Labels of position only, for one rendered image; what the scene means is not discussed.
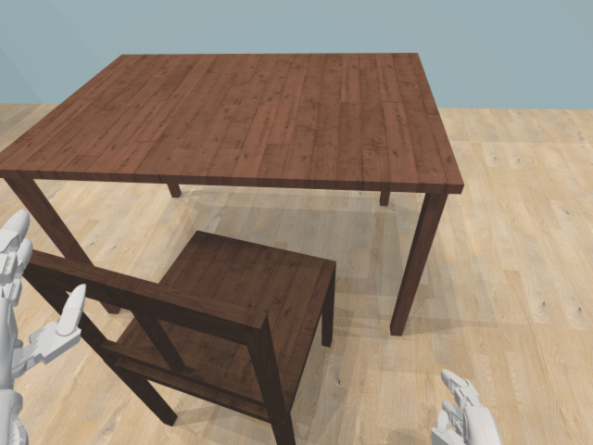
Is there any robot left hand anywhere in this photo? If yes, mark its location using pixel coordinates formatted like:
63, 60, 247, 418
0, 210, 86, 389

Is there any robot right hand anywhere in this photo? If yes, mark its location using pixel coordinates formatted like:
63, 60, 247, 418
431, 369, 503, 445

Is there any left robot forearm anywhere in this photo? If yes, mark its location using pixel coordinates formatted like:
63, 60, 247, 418
0, 389, 29, 445

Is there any table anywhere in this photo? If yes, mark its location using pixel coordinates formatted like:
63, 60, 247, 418
0, 53, 464, 337

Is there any chair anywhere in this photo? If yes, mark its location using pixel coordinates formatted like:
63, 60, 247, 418
22, 230, 336, 445

